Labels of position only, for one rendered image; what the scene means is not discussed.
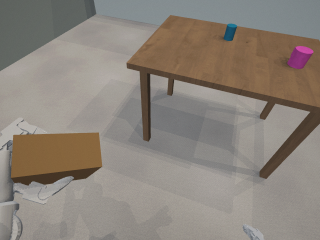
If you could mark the table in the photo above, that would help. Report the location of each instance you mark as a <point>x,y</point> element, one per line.
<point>254,64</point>

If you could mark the sponge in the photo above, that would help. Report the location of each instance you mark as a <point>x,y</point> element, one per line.
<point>47,158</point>

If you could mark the robot right hand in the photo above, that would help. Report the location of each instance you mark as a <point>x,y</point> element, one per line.
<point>253,234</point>

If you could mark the left robot forearm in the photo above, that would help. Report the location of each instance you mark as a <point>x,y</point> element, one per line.
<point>11,226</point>

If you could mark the robot left hand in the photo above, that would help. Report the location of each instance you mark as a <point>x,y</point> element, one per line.
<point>35,192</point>

